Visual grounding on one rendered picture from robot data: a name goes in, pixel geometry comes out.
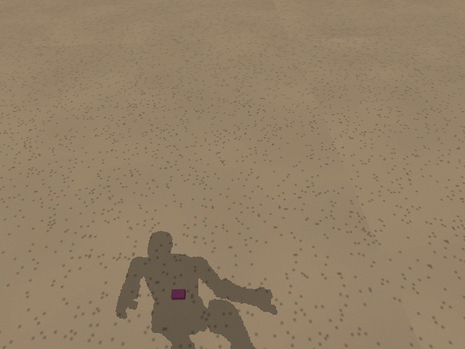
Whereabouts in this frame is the small box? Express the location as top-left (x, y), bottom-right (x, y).
top-left (171, 289), bottom-right (186, 300)

